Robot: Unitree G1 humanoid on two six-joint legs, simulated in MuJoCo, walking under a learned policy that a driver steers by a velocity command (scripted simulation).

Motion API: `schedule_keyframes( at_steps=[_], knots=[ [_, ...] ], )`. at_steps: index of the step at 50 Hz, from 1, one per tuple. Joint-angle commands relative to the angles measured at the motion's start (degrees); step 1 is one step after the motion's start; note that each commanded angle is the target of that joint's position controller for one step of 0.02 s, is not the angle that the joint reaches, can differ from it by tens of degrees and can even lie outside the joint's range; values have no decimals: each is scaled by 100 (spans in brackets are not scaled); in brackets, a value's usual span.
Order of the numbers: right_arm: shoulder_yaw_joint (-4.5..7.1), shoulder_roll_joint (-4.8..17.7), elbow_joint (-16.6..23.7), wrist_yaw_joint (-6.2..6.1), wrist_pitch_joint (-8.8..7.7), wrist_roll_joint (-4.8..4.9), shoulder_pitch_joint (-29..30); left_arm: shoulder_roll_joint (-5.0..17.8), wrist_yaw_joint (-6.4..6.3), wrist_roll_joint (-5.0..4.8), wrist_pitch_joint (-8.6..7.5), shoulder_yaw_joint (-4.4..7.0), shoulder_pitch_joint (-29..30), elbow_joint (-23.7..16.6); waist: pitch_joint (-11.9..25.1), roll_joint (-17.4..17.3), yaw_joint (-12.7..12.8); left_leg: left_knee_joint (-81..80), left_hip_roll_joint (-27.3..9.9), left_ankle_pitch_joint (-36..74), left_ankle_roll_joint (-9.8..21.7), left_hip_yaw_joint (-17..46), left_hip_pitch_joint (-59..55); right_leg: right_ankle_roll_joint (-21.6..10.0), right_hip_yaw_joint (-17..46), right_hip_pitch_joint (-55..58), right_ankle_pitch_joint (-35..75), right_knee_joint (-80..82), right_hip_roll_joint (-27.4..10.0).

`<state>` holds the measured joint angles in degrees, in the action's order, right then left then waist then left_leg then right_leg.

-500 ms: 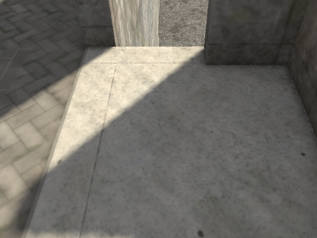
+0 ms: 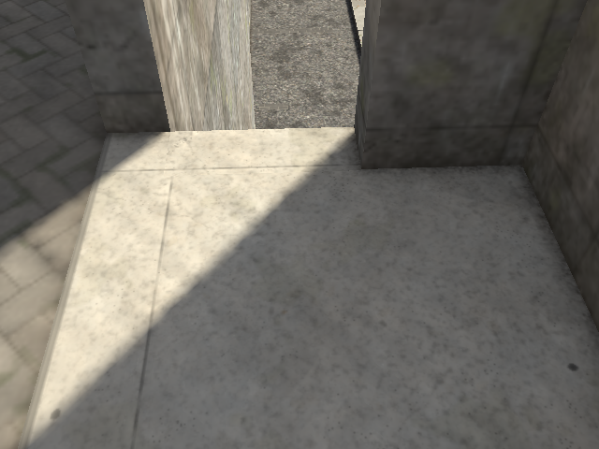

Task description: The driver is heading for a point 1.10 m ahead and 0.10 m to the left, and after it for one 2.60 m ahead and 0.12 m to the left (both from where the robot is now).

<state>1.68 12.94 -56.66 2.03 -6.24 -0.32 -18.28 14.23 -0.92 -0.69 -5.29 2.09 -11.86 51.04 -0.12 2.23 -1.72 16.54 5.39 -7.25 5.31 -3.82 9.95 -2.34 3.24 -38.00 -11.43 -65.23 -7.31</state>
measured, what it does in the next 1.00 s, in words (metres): walks ahead: right foot, then left foot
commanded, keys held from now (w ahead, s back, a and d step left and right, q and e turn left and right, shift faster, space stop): w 1.00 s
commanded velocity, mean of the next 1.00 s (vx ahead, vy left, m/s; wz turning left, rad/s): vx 0.50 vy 0.00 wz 0.00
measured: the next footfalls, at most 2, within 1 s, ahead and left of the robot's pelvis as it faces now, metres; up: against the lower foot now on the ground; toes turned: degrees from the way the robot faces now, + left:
right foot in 0.30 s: +0.34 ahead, -0.17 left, +0.00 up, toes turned -2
left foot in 0.86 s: +0.65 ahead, +0.07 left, +0.00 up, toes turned +3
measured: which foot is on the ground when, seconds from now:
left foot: down 0.00-0.32, up 0.34-0.84, down 0.86-1.00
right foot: up 0.00-0.28, down 0.30-0.88, up 0.90-1.00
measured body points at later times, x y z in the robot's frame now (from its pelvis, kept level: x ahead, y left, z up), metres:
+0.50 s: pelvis +0.28 -0.08 +0.00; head +0.29 -0.10 +0.45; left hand +0.33 +0.18 -0.12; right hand +0.37 -0.35 -0.14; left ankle +0.29 +0.08 -0.66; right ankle +0.30 -0.16 -0.74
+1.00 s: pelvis +0.55 -0.01 -0.01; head +0.58 +0.00 +0.44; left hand +0.59 +0.25 -0.15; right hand +0.66 -0.28 -0.13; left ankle +0.61 +0.07 -0.74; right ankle +0.47 -0.17 -0.65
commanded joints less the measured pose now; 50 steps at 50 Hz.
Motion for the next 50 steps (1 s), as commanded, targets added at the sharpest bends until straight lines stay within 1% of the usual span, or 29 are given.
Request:
schedule_keyframes(
  at_steps=[1, 5, 8, 10, 12, 13, 14, 15, 16, 17, 18, 19, 20, 21, 23, 25, 28, 32, 37, 40, 41, 42, 43, 44, 45, 46, 47, 48, 50],
  knots=[
    [120, 757, 315, -113, -103, 8, 233, 266, -40, 72, 20, 78, -196, -241, -312, -425, 268, -1177, -1602, 413, 979, 1187, 613, 157, 9, -113, 927, 811, -241],
    [146, 915, 215, -200, -26, 100, -236, 165, 33, 17, -48, 38, 738, -485, -308, -434, -73, -1078, -1514, 496, 723, 914, 100, 203, -215, 72, 1763, 2475, 22],
    [165, 968, 88, -204, 37, 147, -549, 187, 129, -42, -65, 14, 1240, -647, -413, -492, -267, -890, -1688, 340, 693, 946, -424, 206, -272, 91, 1613, 3058, 141],
    [181, 973, 25, -214, 96, 152, -654, 248, 208, -58, -100, 17, 1435, -769, -466, -521, -279, -663, -1879, 349, 644, 1029, -838, 94, -247, 48, 1242, 3339, 187],
    [216, 1041, 16, -228, 157, 156, -599, 376, 267, -59, -152, 57, 1298, -802, -382, -600, -125, -346, -2015, 656, 552, 1108, -1090, -68, -298, 381, 777, 3575, 284],
    [226, 1082, 40, -230, 189, 152, -484, 483, 275, -54, -175, 113, 981, -738, -213, -661, 91, 18, -1974, 1335, 475, 1049, -1098, -166, -423, 892, 615, 3692, 425],
    [195, 1012, 74, -228, 220, 125, -381, 688, 258, -44, -190, 237, 240, -516, 211, -613, 470, 896, -1699, 2274, 343, 816, -985, -310, -573, 1869, 576, 3817, 620],
    [98, 788, 197, -225, 218, 42, -324, 1105, 213, -7, -201, 394, -935, -221, 1047, -301, 913, 2464, -1350, 2059, 140, 490, -150, -636, 7, 3568, 722, 3654, 97],
    [-108, 118, 300, -171, 91, 22, -914, 1769, 201, 83, -150, 559, -1695, -70, 1882, 1140, 818, 4814, -372, -161, -326, 71, 2297, -1538, 2503, 5907, 107, 3994, -1338],
    [-75, 340, 206, -140, -69, 118, -918, 1308, 223, 70, -144, 430, -1780, -44, 2248, 1259, 856, 5750, -262, -2405, -267, 961, 3131, -1742, 3954, 6148, -381, 4779, -1631],
    [72, 894, 358, -118, -151, 271, -383, 952, 223, 38, -156, 309, -1237, -137, 1365, 852, 744, 6084, -632, -2071, -135, 1058, 3618, -1402, 3141, 5427, -408, 4824, -1442],
    [88, 934, 461, -140, -160, 279, -2, 739, 223, 29, -143, 232, -661, -279, 879, 435, 569, 5902, -963, -1499, -99, 888, 3498, -1203, 2283, 4575, 11, 4928, -1206],
    [109, 853, 487, -177, -122, 198, 192, 556, 252, 46, -134, 170, -273, -339, 493, 115, 406, 5520, -1156, -1090, -132, 793, 3269, -1102, 1709, 3808, 405, 5155, -947],
    [144, 772, 478, -205, -38, 141, 146, 422, 277, 80, -147, 127, -103, -340, 306, 181, 215, 5168, -1325, -812, -156, 809, 2911, -987, 1273, 3300, 648, 5363, -716],
    [126, 507, 411, -219, 110, 119, -62, 414, 304, 97, -173, 131, -202, -209, 191, 239, 60, 4916, -1350, -552, -234, 713, 2555, -1021, 834, 2857, 1114, 5613, -523],
    [150, 505, 504, -239, 168, 92, 129, 580, 260, 103, -191, 177, -425, -71, 47, 138, 31, 4558, -1372, -187, -320, 686, 2824, -1085, 561, 2856, 1632, 5726, -500],
    [166, 474, 741, -233, 160, 54, 808, 648, 159, 87, -136, 189, -709, 65, -105, 83, 168, 3572, -1370, 577, -417, 662, 3257, -1033, 321, 3099, 1869, 5802, -472],
    [123, 366, 961, -164, 115, 90, 1629, 740, 83, 31, -92, 196, -1023, 205, -290, 113, 416, 2258, -1169, 1379, -413, 461, 3009, -889, 37, 3235, 1480, 5922, -359],
    [93, 403, 1244, -18, 51, 148, 2324, 786, 39, -20, 17, 238, -1414, 471, -554, 122, 575, 1539, -1059, 1033, -262, 458, 3190, -853, 81, 4109, 1471, 5632, -701],
    [147, 561, 1268, 58, -8, 152, 2130, 888, 6, -33, 93, 293, -1275, 490, -370, 224, 345, 1309, -879, 423, -56, 318, 2587, -723, 66, 4394, 2377, 5147, -819],
    [218, 692, 1175, 51, -21, 146, 1747, 941, 4, -27, 118, 306, -1152, 464, -113, 312, 114, 1266, -684, 299, 37, 149, 1920, -652, -18, 4356, 3316, 4710, -743],
    [350, 904, 905, 22, -20, 137, 902, 868, 7, -6, 153, 276, -1044, 434, 368, 263, -306, 1188, -476, 349, 178, -13, 780, -521, -229, 4124, 4031, 3745, -461],
    [487, 1278, 629, -31, -12, 93, -195, 709, 12, 60, 153, 194, -1025, 322, 1151, -71, -699, 1384, -1092, 487, 482, 681, -1009, -327, -451, 3069, 3196, 2195, -143],
    [621, 1845, 488, -58, 25, 4, -880, -7, 86, 84, 31, -17, -1710, 259, 2012, -1507, -476, 976, -2572, -303, 1437, 3365, -3265, 114, -561, 654, 177, -172, 894],
    [479, 1408, 482, -44, 36, 51, -865, 203, 125, -16, -135, 13, -1634, 366, 2365, -1593, -530, 141, -2823, -792, 1562, 4699, -3433, 54, 337, -123, -2077, -1072, 1026],
    [387, 1110, 555, -51, 22, 102, -330, 693, 146, -175, -225, 146, -1067, 190, 1417, -1268, -446, 65, -2627, -896, 1211, 3846, -2669, -61, 360, -639, -1796, -1360, 654],
    [318, 896, 694, -56, 22, 99, 213, 753, 115, -192, -247, 158, -648, 73, 864, -810, -274, -59, -2408, -554, 992, 3009, -1722, -111, 174, -549, -1214, -1127, 311],
    [258, 706, 742, -30, 15, 55, 588, 706, 65, -113, -212, 193, -440, 41, 449, -500, -87, -267, -2168, -126, 866, 2429, -847, -93, 72, -278, -800, -731, 97],
    [197, 509, 688, 10, -17, -23, 756, 466, 20, -39, -38, 221, -675, 94, 246, -713, 236, -633, -1838, 193, 742, 1791, 10, -78, 93, 394, -386, -231, -125]
  ],
)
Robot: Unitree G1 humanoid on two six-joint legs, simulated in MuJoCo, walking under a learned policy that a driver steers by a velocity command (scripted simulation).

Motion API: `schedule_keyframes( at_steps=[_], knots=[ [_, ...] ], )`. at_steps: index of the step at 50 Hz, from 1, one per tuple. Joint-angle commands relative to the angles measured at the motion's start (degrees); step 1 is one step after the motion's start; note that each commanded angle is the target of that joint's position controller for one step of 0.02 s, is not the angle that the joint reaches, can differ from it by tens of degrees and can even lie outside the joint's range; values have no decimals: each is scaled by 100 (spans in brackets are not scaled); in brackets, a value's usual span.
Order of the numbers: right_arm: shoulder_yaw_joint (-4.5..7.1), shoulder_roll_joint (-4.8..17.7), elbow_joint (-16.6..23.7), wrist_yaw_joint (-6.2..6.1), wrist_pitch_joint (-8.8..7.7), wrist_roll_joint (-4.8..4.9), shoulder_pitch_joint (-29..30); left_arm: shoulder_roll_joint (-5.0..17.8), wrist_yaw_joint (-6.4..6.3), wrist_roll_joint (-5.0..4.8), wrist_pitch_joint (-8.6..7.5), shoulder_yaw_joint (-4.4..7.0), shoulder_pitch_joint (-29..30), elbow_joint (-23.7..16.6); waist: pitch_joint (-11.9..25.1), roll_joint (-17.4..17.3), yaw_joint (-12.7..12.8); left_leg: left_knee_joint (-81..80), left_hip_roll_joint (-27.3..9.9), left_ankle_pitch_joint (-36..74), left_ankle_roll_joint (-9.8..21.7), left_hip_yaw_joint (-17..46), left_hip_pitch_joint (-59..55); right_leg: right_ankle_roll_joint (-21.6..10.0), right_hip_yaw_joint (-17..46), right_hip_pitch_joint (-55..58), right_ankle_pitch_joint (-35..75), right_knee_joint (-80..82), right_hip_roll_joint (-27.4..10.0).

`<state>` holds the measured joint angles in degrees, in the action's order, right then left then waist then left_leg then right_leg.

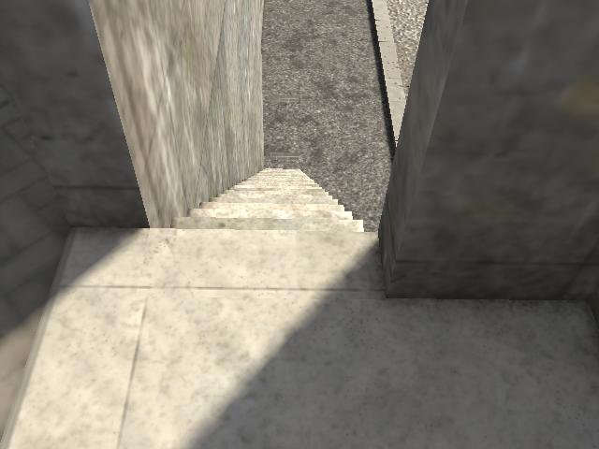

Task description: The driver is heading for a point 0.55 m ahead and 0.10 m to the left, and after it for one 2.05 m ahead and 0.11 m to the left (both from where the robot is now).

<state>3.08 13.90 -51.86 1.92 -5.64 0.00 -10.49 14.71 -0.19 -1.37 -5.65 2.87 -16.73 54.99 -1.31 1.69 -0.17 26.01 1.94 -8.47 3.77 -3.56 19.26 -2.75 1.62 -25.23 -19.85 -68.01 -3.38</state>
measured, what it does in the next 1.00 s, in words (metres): walks ahead, turning left: right foot, then left foot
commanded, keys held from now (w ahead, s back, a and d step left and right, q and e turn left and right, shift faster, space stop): w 0.30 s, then w+q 0.68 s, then w+e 0.02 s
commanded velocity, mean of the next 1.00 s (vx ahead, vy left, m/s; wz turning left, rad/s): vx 0.46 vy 0.06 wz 0.28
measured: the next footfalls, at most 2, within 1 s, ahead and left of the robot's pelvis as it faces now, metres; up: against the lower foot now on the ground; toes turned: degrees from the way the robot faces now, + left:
right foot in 0.40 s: +0.40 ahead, -0.15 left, +0.00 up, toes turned +0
left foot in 0.98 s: +0.56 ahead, +0.20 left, +0.00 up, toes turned +23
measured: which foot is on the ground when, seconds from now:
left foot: down 0.00-0.40, up 0.42-0.96, down 0.98-1.00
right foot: up 0.00-0.38, down 0.40-0.98, up 1.00-1.00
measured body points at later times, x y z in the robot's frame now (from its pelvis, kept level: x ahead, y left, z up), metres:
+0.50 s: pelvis +0.27 -0.05 -0.01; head +0.31 -0.06 +0.44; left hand +0.42 +0.22 -0.11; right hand +0.30 -0.33 -0.15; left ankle +0.12 +0.08 -0.65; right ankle +0.36 -0.15 -0.74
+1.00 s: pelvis +0.48 +0.06 -0.02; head +0.50 +0.07 +0.43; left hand +0.42 +0.35 -0.15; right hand +0.70 -0.16 -0.12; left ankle +0.52 +0.18 -0.74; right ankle +0.36 -0.15 -0.71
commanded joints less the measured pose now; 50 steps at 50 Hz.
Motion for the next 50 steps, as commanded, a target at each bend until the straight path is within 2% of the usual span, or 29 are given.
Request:
schedule_keyframes(
  at_steps=[1, 4, 7, 10, 15, 18, 19, 20, 21, 22, 23, 24, 25, 26, 27, 30, 31, 32, 34, 36, 38, 41, 42, 43, 46, 47, 48, 49, 50],
  knots=[
    [72, 463, 143, 18, -95, -45, -117, 287, -62, 41, 61, 132, -278, -275, 316, -655, 129, -1698, -1443, 515, 951, 1586, -750, -6, 203, -792, 532, 176, -535],
    [130, 722, -14, -82, -112, -39, -423, 326, -92, 93, 128, 169, 180, -461, 68, -497, 108, -1907, -1437, 1006, 1031, 1263, -779, 146, 165, -1295, 1182, 885, -592],
    [117, 806, -75, -195, -62, -33, -558, 355, -57, 135, 99, 172, 808, -689, -93, -516, -1, -2005, -1286, 1203, 875, 943, -932, 242, 93, -1468, 2036, 1955, -562],
    [120, 884, -184, -237, -51, 21, -815, 238, 8, 86, 64, 109, 1420, -849, -172, -491, -222, -2076, -1171, 1037, 760, 688, -1072, 258, -115, -1124, 2574, 2968, -353],
    [165, 977, -436, -261, 69, 82, -1195, 329, 176, 19, -17, 58, 2110, -1143, -362, -470, -424, -1674, -1583, 998, 763, 820, -2162, 115, -79, -1431, 2135, 3732, -261],
    [226, 1133, -439, -271, 136, 89, -1038, 596, 236, 88, -39, 110, 1803, -1176, -162, -615, -96, -1029, -1641, 2020, 616, 1018, -2245, -9, -152, -559, 1535, 4042, -13],
    [233, 1151, -321, -260, 155, 83, -783, 775, 197, 69, -65, 214, 1152, -1017, 164, -639, 269, -409, -1427, 2673, 468, 911, -2058, -70, -224, 338, 1379, 4235, 132],
    [177, 1012, -225, -242, 156, 18, -671, 1089, 120, 72, -67, 355, 50, -692, 878, -503, 701, 745, -1068, 2752, 301, 746, -1378, -218, -166, 1967, 1409, 4076, 62],
    [46, 603, -60, -228, 114, -40, -825, 1590, 43, 242, -48, 479, -930, -533, 1817, 406, 902, 2826, -461, 1072, 19, 404, 270, -687, 1319, 4018, 1097, 3999, -1195],
    [-101, 81, -83, -188, -32, 91, -1282, 1681, 68, 304, -33, 472, -1069, -451, 2377, 1874, 619, 4301, 329, -2631, -129, 822, 1979, -1405, 3719, 5064, 496, 4839, -2138],
    [38, 736, -203, -155, -110, 308, -1018, 1059, 52, 282, -20, 301, -761, -572, 1821, 1100, 739, 4957, -61, -2508, -60, 1292, 2522, -1217, 3431, 4635, 187, 5058, -1982],
    [54, 918, 46, -161, -131, 246, -442, 892, -21, 294, 2, 203, -159, -669, 1009, 884, 549, 5078, -219, -2162, -147, 991, 2370, -1095, 2087, 3497, 3169, 4951, -1979],
    [87, 871, -65, -214, -59, 185, -595, 628, 14, 338, -43, 114, 241, -753, 1075, 240, 236, 4839, -558, -1752, -199, 981, 1818, -952, 1255, 2858, 4161, 4846, -1669],
    [126, 781, -193, -234, 72, 167, -810, 432, 98, 257, -48, 83, 488, -734, 875, 169, 56, 4502, -720, -1452, -223, 948, 1637, -811, 762, 2414, 4141, 4970, -1402],
    [141, 667, -204, -222, 209, 182, -891, 371, 137, 263, -57, 59, 542, -683, 801, 245, -40, 4431, -824, -1173, -228, 920, 1349, -752, 516, 2013, 3759, 5197, -1319],
    [150, 449, 56, -212, 456, 189, -614, 621, 88, 309, -50, 114, 629, -599, 313, 244, -142, 4162, -826, -612, -303, 900, 1522, -884, 24, 1402, 3520, 5720, -1347],
    [198, 559, 161, -125, 522, 92, -745, 869, -12, 203, -20, 170, 286, -512, 305, -338, -110, 4154, -811, -380, -288, 1287, 1953, -853, 472, 1770, 3718, 5487, -1785],
    [243, 563, 252, -84, 567, 51, -694, 905, -88, 205, 31, 187, 160, -430, 317, -360, -118, 4078, -812, -206, -285, 1459, 2215, -756, 335, 1944, 3623, 5482, -1874],
    [279, 520, 456, -36, 640, 128, -493, 863, -169, 121, -19, 199, 297, -446, 236, 221, -136, 3522, -800, 406, -314, 1374, 2496, -631, -112, 2078, 2894, 5550, -1711],
    [304, 565, 617, -23, 643, 101, -237, 851, -227, 205, -54, 219, 330, -438, 116, 539, -55, 3091, -802, 840, -392, 1072, 2382, -534, -474, 1974, 2228, 5690, -1534],
    [295, 530, 789, -2, 639, 72, 129, 840, -258, 238, -30, 229, 288, -391, -143, 523, 108, 2606, -831, 1081, -427, 825, 2363, -499, -736, 1988, 2048, 5780, -1483],
    [245, 370, 1112, 85, 624, 111, 662, 1091, -289, 243, 78, 302, 66, -336, -477, 600, 373, 2031, -862, 906, -396, 443, 2177, -395, -1097, 2134, 2015, 5795, -1491],
    [235, 345, 1201, 110, 635, 122, 782, 1133, -300, 226, 138, 327, 79, -345, -567, 577, 403, 1856, -819, 754, -376, 258, 2071, -380, -1199, 2190, 1952, 5781, -1490],
    [208, 290, 1224, 127, 645, 92, 715, 1166, -310, 125, 173, 345, 69, -330, -598, 681, 351, 1740, -858, 480, -332, 178, 1908, -398, -1267, 2315, 1926, 5742, -1583],
    [348, 593, 1270, 147, 652, 106, 361, 1403, -290, 3, 271, 432, 291, -381, -369, 727, 68, 1497, -514, -441, -62, -297, 1026, -322, -1478, 2479, 3882, 4978, -1606],
    [439, 731, 1231, 145, 675, 121, -137, 1449, -269, -18, 324, 446, 452, -454, -48, 781, -228, 1348, -269, -624, 76, -433, 445, -288, -1570, 2502, 4863, 4305, -1577],
    [586, 961, 975, 143, 675, 172, -1017, 1388, -242, -92, 355, 422, 654, -516, 419, 584, -730, 762, 0, -434, 279, -532, -613, -172, -1722, 2383, 5049, 3164, -1357],
    [787, 1330, 715, 4, 745, 262, -1789, 1193, -154, -150, 317, 388, 597, -591, 716, -127, -1061, 467, 92, -280, 559, -174, -1927, 125, -1696, 1353, 3619, 1576, -1053],
    [802, 1890, 716, -135, 685, 241, -1777, 300, -41, 135, 187, 146, 225, -826, 720, -2009, -438, 123, -1379, -594, 1306, 2570, -3096, 397, -1314, -1049, -1270, -515, -237]
  ],
)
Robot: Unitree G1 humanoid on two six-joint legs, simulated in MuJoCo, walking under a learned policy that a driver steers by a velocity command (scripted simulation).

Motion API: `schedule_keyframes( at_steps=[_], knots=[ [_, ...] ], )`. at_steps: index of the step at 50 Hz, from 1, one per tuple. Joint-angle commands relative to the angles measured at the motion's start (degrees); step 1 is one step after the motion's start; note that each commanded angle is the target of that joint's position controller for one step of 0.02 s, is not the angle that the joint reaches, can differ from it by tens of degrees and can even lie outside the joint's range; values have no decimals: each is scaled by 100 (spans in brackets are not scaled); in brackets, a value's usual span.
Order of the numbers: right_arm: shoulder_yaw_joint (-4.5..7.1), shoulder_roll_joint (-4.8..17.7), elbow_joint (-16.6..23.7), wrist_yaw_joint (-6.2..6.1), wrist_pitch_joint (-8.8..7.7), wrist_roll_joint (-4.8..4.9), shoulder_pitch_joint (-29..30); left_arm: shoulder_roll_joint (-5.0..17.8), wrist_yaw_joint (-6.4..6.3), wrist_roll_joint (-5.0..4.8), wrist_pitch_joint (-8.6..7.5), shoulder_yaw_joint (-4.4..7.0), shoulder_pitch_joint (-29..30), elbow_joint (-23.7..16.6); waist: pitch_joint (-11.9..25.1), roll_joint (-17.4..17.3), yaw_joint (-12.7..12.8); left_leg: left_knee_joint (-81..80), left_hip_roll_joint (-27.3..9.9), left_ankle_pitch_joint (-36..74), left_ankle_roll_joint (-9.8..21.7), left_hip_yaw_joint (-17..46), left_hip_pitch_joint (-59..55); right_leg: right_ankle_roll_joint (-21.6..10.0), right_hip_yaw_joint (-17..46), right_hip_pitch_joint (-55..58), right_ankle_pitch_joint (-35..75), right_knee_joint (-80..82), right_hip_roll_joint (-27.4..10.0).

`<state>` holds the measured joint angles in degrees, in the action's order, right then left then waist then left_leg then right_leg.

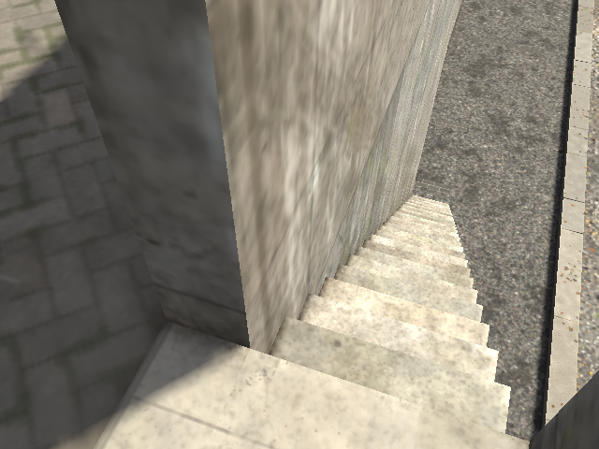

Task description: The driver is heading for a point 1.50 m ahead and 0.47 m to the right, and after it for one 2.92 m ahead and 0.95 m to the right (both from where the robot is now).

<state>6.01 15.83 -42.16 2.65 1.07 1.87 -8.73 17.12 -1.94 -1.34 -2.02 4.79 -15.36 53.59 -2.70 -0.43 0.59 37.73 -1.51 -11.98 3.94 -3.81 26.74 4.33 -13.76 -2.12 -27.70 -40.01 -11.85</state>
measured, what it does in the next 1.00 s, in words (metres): walks ahead, turning right: right foot, then left foot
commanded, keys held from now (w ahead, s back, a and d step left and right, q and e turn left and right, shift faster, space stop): w+e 1.00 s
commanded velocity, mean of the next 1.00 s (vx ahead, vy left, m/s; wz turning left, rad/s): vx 0.21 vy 0.09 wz -0.35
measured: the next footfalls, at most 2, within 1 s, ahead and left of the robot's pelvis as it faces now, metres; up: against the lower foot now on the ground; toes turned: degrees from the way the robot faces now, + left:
right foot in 0.48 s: +0.42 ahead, -0.06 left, +0.00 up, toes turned -7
left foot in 0.98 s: +0.43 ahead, +0.22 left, +0.00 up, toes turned -31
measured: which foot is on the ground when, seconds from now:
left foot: down 0.00-0.50, up 0.52-0.96, down 0.98-1.00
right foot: up 0.00-0.46, down 0.48-1.00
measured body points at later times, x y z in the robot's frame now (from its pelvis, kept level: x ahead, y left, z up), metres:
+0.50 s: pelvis +0.25 +0.02 +0.00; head +0.28 +0.02 +0.45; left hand +0.50 +0.23 -0.07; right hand +0.23 -0.25 -0.13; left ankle +0.09 +0.11 -0.70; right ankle +0.38 -0.06 -0.72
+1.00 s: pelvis +0.33 +0.10 +0.00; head +0.37 +0.08 +0.45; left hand +0.64 +0.27 -0.06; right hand +0.32 -0.20 -0.11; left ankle +0.40 +0.24 -0.72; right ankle +0.38 -0.06 -0.71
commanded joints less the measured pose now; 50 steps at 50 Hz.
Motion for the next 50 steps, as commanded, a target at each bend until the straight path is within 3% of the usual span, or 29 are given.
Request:
schedule_keyframes(
  at_steps=[1, 2, 3, 4, 6, 9, 12, 14, 18, 19, 21, 23, 24, 25, 26, 27, 28, 29, 30, 32, 35, 36, 38, 40, 44, 47, 48, 49, 50],
  knots=[
    [365, 1503, -158, -172, -144, 57, -2059, 169, 190, -44, -449, -88, 299, -917, 1816, -1842, -582, -2155, -1719, -1071, 1857, 4474, -4213, -401, 1452, -4078, -990, -4129, 970],
    [252, 1050, -326, -107, -233, -20, -2079, 439, 222, -294, -596, -29, 761, -956, 1314, -931, -719, -2328, -1692, -834, 1534, 4024, -4044, -554, 1532, -4465, -460, -4170, 742],
    [213, 951, -321, -98, -285, -82, -1863, 366, 222, -285, -640, -59, 780, -925, 1007, -614, -557, -2153, -1616, -475, 1283, 3440, -3623, -699, 1553, -4485, -37, -3952, 497],
    [153, 818, -202, -114, -344, -128, -1324, 366, 181, -120, -621, -54, 892, -831, 808, -232, -355, -2112, -1472, -207, 1086, 2905, -2888, -733, 1654, -4102, 410, -3669, 255],
    [40, 539, -101, -169, -440, -156, -910, 512, 240, -90, -449, 28, 557, -684, 648, -384, -104, -2457, -1295, 78, 896, 2303, -2155, -741, 1853, -3480, 1065, -3310, 68],
    [11, 495, -283, -285, -539, -174, -1082, 298, 279, -30, -289, 3, 867, -790, 180, -155, -117, -2807, -1199, 1260, 831, 1497, -2083, -628, 1826, -3947, 1591, -2645, 135],
    [6, 511, -450, -408, -534, -263, -1424, 157, 307, -17, -275, 0, 1210, -971, 3, -153, -262, -2839, -1035, 2177, 646, 701, -2251, -516, 1914, -4277, 2361, -1754, 496],
    [-40, 505, -411, -539, -534, -315, -1124, 135, 346, 40, -338, 29, 1273, -1150, -51, -337, -103, -2686, -649, 3380, 282, -110, -1670, -490, 1513, -3469, 3157, -764, 828],
    [-23, 480, -649, -642, -513, -275, -1666, -232, 528, 36, -290, -37, 2131, -1655, -9, -193, -454, -2640, -704, 2783, 133, -312, -2006, -594, 1206, -3146, 3879, 393, 1061],
    [19, 522, -671, -660, -492, -290, -1647, -169, 580, 0, -302, -2, 1997, -1655, 110, -338, -409, -2465, -769, 3057, 145, -359, -2310, -671, 1183, -3117, 3723, 496, 1116],
    [103, 652, -604, -710, -405, -290, -1522, -14, 603, 62, -356, 109, 1796, -1860, 202, -494, -223, -1844, -888, 3970, 161, -296, -2643, -848, 1050, -3041, 2898, 537, 1234],
    [104, 550, -554, -731, -360, -179, -1315, 287, 528, 76, -321, 293, 693, -1784, 740, -525, 433, -251, -820, 5180, 77, -371, -2775, -1077, 861, -2022, 2396, 774, 1570],
    [124, 617, -372, -703, -370, -163, -1100, 580, 438, 155, -347, 408, -172, -1702, 1174, -201, 878, 1338, -463, 4086, -158, -535, -1832, -1179, 1585, -595, 3721, 1286, 1162],
    [31, 317, -220, -610, -439, -500, -1760, 1219, 313, 138, -276, 529, -223, -1756, 1851, 1156, 425, 3069, 385, -315, -415, -276, -114, -1673, 3373, 1229, 5529, 754, -40],
    [-23, 399, -267, -431, -515, -374, -2153, 1151, 241, 119, -263, 474, -159, -1919, 2734, 1729, 378, 4717, 854, -2481, -582, 965, 1129, -2664, 5869, 2058, 4008, 1690, -892],
    [69, 718, -309, -352, -532, -189, -1706, 858, 192, 128, -208, 391, 28, -2066, 2461, 1060, 536, 5253, 497, -1910, -477, 1438, 1586, -2436, 5573, 1688, 2911, 1979, -703],
    [45, 696, -93, -346, -498, -129, -1031, 633, 137, 96, -70, 290, 362, -2065, 1686, 325, 443, 5297, 399, -1391, -507, 1271, 1919, -2230, 4930, 857, 2540, 2090, -518],
    [44, 515, -16, -428, -359, -111, -682, 531, 157, 106, 36, 217, 834, -2210, 870, 53, 256, 5541, 412, -1625, -706, 995, 1752, -2143, 4265, -170, 5224, 1899, -499],
    [49, 556, -91, -460, -265, -235, -904, 461, 161, 161, 82, 186, 808, -2202, 970, -82, 111, 5325, 280, -1581, -745, 1071, 1442, -2039, 3709, -753, 6079, 1750, -263],
    [14, 471, -67, -485, -214, -177, -1045, 562, 208, 276, 198, 209, 997, -2426, 823, 51, -90, 4810, 180, -1250, -733, 1072, 1088, -1892, 3237, -1696, 5356, 1854, 137],
    [-43, 443, -101, -576, -88, -275, -893, 828, 159, 285, 404, 267, 1148, -2658, 964, 414, -117, 4153, 234, -585, -880, 974, 958, -1829, 3182, -2076, 4495, 1941, 391],
    [-48, 396, -52, -586, -74, -259, -866, 822, 128, 229, 457, 249, 1058, -2586, 1028, 470, -120, 4116, 186, -354, -933, 1037, 1119, -1817, 3311, -1961, 4107, 1900, 441],
    [-56, 516, 49, -596, -49, -261, -744, 776, 64, 274, 520, 207, 1199, -2720, 1149, 778, -143, 3768, 185, -194, -1027, 1098, 1149, -1806, 3430, -1920, 3582, 1784, 510],
    [-115, 469, 184, -552, 63, -287, -542, 789, 47, 254, 613, 178, 1046, -2622, 1096, 1043, -171, 3106, 207, -223, -1045, 1083, 1150, -1730, 3545, -1874, 2900, 1765, 623],
    [-272, 380, 209, -415, 60, -242, -342, 877, -58, 245, 751, 233, 1078, -2759, 1217, 1297, 48, 1600, 225, -494, -920, 1093, 555, -1573, 3899, -1692, 1674, 1751, 625],
    [-252, 563, 152, -275, -34, -213, -399, 923, -48, 208, 782, 249, 946, -2782, 1366, 1516, 203, 485, 261, -959, -679, 1087, -29, -1542, 4406, -1291, 1756, 1579, 467],
    [-174, 699, 135, -261, -78, -144, -493, 963, -85, 79, 764, 275, 978, -2711, 1298, 1649, 52, -424, 277, -721, -565, 1068, -404, -1376, 4365, -1286, 1510, 1374, 667],
    [-108, 810, -1, -262, -88, -176, -780, 883, -93, -5, 739, 252, 851, -2647, 1292, 1514, -69, -1229, 203, -168, -394, 1002, -1048, -1149, 4199, -1552, 1240, 1191, 909],
    [-34, 1137, -24, -243, -60, -262, -845, 534, -53, 49, 741, 150, 563, -2559, 1196, 692, 66, -1381, -790, 662, -65, 1590, -1720, -875, 3700, -2313, 561, 346, 1318]
  ],
)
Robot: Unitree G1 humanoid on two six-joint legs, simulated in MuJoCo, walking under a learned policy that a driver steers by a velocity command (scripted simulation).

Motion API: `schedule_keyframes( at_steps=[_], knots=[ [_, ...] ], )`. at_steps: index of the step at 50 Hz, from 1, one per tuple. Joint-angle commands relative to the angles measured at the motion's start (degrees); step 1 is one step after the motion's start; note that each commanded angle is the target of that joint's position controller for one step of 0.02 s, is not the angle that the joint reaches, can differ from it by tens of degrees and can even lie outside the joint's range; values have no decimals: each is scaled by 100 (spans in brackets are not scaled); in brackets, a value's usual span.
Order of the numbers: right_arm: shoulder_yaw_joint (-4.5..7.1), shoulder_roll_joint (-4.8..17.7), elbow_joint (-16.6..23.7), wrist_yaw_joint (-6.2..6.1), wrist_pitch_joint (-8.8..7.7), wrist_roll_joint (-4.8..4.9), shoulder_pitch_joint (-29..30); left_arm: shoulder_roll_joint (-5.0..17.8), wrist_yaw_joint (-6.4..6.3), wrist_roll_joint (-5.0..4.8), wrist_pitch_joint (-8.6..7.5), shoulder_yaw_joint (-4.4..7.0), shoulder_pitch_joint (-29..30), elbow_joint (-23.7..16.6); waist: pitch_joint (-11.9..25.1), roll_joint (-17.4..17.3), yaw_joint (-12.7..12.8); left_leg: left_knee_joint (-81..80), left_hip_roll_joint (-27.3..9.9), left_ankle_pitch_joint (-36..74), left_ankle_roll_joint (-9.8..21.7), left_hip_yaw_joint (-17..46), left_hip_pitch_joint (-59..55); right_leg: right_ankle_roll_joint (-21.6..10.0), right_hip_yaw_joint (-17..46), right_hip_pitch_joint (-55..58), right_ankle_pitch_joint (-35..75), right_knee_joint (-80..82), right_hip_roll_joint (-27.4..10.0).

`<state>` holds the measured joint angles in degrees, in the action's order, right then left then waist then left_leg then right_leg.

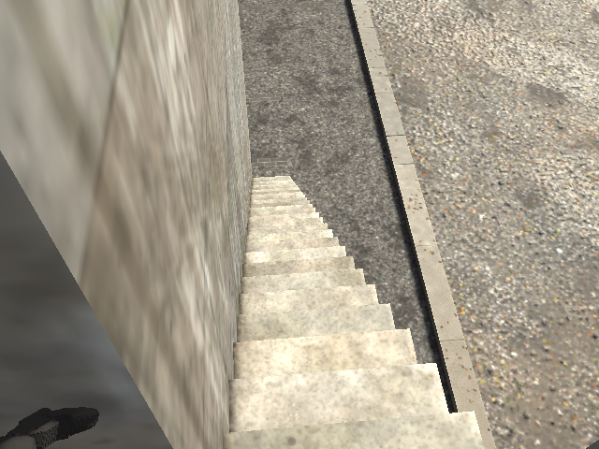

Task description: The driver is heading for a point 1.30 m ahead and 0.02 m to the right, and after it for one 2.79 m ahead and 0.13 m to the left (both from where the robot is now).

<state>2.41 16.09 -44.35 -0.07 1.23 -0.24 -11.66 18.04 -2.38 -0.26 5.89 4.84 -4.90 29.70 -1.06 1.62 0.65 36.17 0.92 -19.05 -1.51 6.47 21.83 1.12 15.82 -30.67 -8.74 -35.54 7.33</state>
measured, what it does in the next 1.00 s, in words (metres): steps on the spot: right foot, then left foot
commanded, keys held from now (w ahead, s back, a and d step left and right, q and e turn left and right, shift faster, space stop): w+e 0.18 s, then w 0.82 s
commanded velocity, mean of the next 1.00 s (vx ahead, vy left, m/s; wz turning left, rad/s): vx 0.07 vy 0.04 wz -0.24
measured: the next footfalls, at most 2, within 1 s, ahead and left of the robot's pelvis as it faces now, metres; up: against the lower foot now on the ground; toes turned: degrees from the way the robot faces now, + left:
right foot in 0.42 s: -0.03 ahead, -0.13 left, +0.00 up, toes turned -8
left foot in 0.66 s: +0.02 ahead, +0.13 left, +0.00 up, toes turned -13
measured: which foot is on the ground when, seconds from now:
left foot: down 0.00-0.42, up 0.44-0.64, down 0.66-1.00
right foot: down 0.00-0.00, up 0.02-0.40, down 0.42-0.82, up 0.84-1.00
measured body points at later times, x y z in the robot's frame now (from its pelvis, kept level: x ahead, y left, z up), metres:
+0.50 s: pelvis -0.04 +0.00 +0.00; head -0.01 -0.01 +0.45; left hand +0.18 +0.20 -0.09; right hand +0.00 -0.28 -0.11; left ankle -0.01 +0.15 -0.70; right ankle -0.06 -0.12 -0.72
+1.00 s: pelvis -0.04 -0.02 +0.02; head -0.02 -0.02 +0.47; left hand +0.14 +0.22 -0.10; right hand -0.03 -0.30 -0.10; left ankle -0.02 +0.14 -0.72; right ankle -0.06 -0.15 -0.68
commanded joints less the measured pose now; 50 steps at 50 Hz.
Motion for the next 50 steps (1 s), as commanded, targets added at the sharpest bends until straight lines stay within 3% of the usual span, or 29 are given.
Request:
schedule_keyframes(
  at_steps=[1, 2, 3, 5, 7, 10, 12, 15, 19, 20, 21, 22, 23, 24, 25, 26, 27, 31, 32, 34, 35, 36, 38, 40, 41, 43, 44, 46, 50],
  knots=[
    [476, 1637, 32, 51, -30, -229, -687, 241, 102, -36, -122, 99, -351, -461, 895, -1658, 190, -1201, -2119, 3282, 1353, 1974, -1536, -317, -345, -864, -2517, -1239, 347],
    [420, 1412, 140, 77, -82, -334, -795, 734, 162, 53, -220, 220, 132, -492, 922, -1479, -173, -1353, -2468, 3383, 1879, 2377, -1221, -231, -356, -1130, -2829, -2608, 97],
    [351, 1190, 275, 72, -114, -266, -490, 898, 186, -2, -199, 293, 265, -384, 710, -1073, -89, -1326, -2163, 3080, 1711, 1838, -1132, -218, -400, -1188, -2459, -3232, 14],
    [256, 800, 446, -33, -104, -25, -5, 744, 85, -9, -16, 204, -23, -163, 308, -1240, 128, -1296, -1564, 2435, 1200, 988, -891, 1, -558, -1242, -1729, -3895, -180],
    [157, 522, 627, -154, -77, -65, 112, 710, 48, 24, 89, 171, -220, 59, 212, -1005, 177, -1081, -1602, 2934, 1147, 731, -771, 267, -621, -1208, -1665, -4731, -223],
    [187, 718, 639, -242, 20, -76, -561, 399, 4, -43, 93, -29, 109, -94, 332, -1027, -184, -1008, -1342, 2498, 1173, 371, -1366, 393, -869, -1384, -1050, -4166, -237],
    [201, 757, 623, -295, 56, -90, -790, 327, 42, -23, 56, -86, 284, -163, 362, -1354, -295, -957, -1477, 2398, 1290, 450, -1607, 457, -928, -1248, -1271, -3528, -290],
    [285, 948, 703, -314, -5, -50, -715, 248, 107, -20, -14, -139, 319, -159, 487, -1466, -263, -876, -1687, 2218, 1304, 526, -1541, 376, -1138, -576, -1905, -2491, -538],
    [214, 828, 856, -293, -44, 133, -292, 96, 257, -73, -163, -136, -262, 136, 384, -1742, 23, -864, -1449, 1462, 984, 327, -572, 53, -1723, 1236, -1293, -83, -614],
    [151, 655, 831, -287, -86, 146, -278, 70, 269, -21, -193, -126, -496, 296, 374, -1403, 153, -725, -1287, 1100, 768, 179, -207, -87, -1851, 1982, -333, 1006, -514],
    [72, 408, 717, -265, -106, 19, -648, 127, 220, 81, -169, -146, -464, 252, 563, -853, 75, -274, -989, 625, 353, -134, 169, -201, -1411, 2731, 408, 1371, -675],
    [-12, 181, 826, -223, -146, -203, -981, 808, 138, 212, -196, -48, -609, 221, 916, 1064, -240, 1307, -411, -927, -315, -762, 905, -786, 245, 3240, 2797, 1103, -2075],
    [90, 610, 1110, -255, -137, -53, -521, 668, 266, 378, -252, -144, -419, 290, 1085, 1756, -59, 1484, -494, -1599, -486, -319, 839, -1848, 1042, 2097, 2597, 1426, -2725],
    [189, 883, 992, -301, -92, 80, -325, 435, 309, 360, -348, -189, -58, 173, 593, 1404, -7, 1917, -491, -1530, -594, -272, 780, -1890, 815, 1875, 1808, 1559, -2460],
    [227, 768, 795, -345, -36, 93, -487, 202, 269, 266, -398, -218, -11, 291, 448, 1166, -100, 2039, -445, -1322, -631, -285, 835, -1612, 462, 1857, 1094, 1490, -2165],
    [225, 716, 616, -398, 11, 57, -590, 205, 202, 179, -423, -222, 20, 341, 281, 950, -69, 2085, -466, -1187, -687, -279, 867, -1404, 275, 1833, 862, 1432, -2009],
    [238, 623, 565, -410, 41, -40, -633, 279, 157, 173, -439, -214, -31, 497, 203, 844, -100, 1951, -591, -991, -651, -90, 799, -1311, 289, 1775, 861, 1380, -2025],
    [93, 199, 404, -242, -96, 29, -685, 13, 30, 169, -323, -270, -17, 716, 313, 800, -116, 96, -416, -361, -566, -474, -127, -1106, -200, 1786, 862, 1151, -1591],
    [67, 158, 357, -192, -142, 13, -760, -49, 23, 132, -301, -293, -38, 799, 358, 645, -214, -827, -386, 513, -531, -541, -572, -959, -243, 1764, 632, 1065, -1497],
    [110, 583, 425, -164, -149, -90, -736, -103, 56, 237, -368, -289, -558, 1090, 541, -18, 14, -1142, -746, 2171, -385, -50, -1311, -484, -405, 1566, -245, 851, -1154],
    [98, 611, 235, -140, -137, -102, -579, -211, 111, 212, -348, -264, -669, 1021, 388, -870, 430, -974, -608, 1166, -125, -23, -684, -350, -718, 1777, -682, 1179, -939],
    [52, 389, 281, -141, -137, -95, -493, 24, 98, 227, -345, -231, -407, 1096, 8, -658, 125, -1177, -511, 567, -8, -70, -524, -245, -758, 1676, -795, 1120, -922],
    [52, 445, 154, -206, -163, -151, -588, -31, 79, 188, -348, -222, -333, 1266, -155, -520, 53, -1290, -515, 276, -48, -84, -595, -254, -773, 1577, -596, 1117, -915],
    [47, 428, 15, -259, -184, -106, -746, -60, 84, 167, -354, -225, -397, 1418, -197, -519, 29, -1283, -476, 210, -88, -113, -714, -258, -788, 1514, -420, 1205, -925],
    [257, 1096, 390, -281, -276, 121, -651, 419, 82, -67, -425, -89, -58, 1100, -54, -610, -222, -1386, -722, -2442, 303, 281, -794, -344, -1282, 635, -2971, 303, -522],
    [274, 1198, 423, -307, -370, 100, -645, -141, 151, -117, -629, -248, 563, 715, -470, -1629, -341, -2698, -2367, -2958, 1149, 2443, -583, -266, -1619, -535, -1621, -1770, -795],
    [244, 1082, 393, -341, -434, 68, -765, -18, 161, -67, -665, -192, 365, 724, -384, -1229, -272, -2680, -2513, -2482, 1279, 2648, -793, -346, -1226, -942, -1805, -2434, -1045],
    [204, 851, 436, -333, -442, 119, -810, -184, 194, -3, -718, -253, -252, 859, -18, -929, -178, -2199, -2152, -1871, 1182, 1988, -1372, -410, -1223, -1200, -1888, -2503, -1162],
    [287, 981, 556, -255, -241, 108, -479, -106, 254, 24, -727, -142, -554, 1023, 96, -1306, -111, -1764, -1207, -1175, 979, 313, -254, -116, -2253, 980, -1437, -698, -544]
  ],
)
